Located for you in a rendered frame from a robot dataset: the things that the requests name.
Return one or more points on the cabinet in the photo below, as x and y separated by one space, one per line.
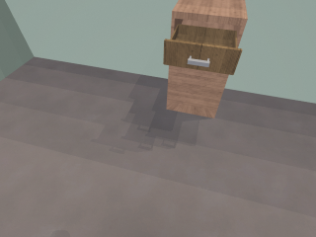
198 92

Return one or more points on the drawer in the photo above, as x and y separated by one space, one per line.
202 43

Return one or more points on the handle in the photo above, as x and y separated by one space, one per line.
198 62

